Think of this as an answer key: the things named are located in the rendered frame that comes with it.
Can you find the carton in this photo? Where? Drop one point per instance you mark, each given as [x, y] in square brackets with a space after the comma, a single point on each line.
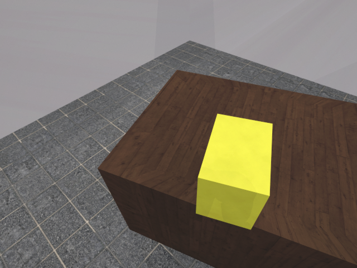
[234, 180]

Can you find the pedestal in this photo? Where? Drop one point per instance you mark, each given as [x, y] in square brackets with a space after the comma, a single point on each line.
[310, 217]

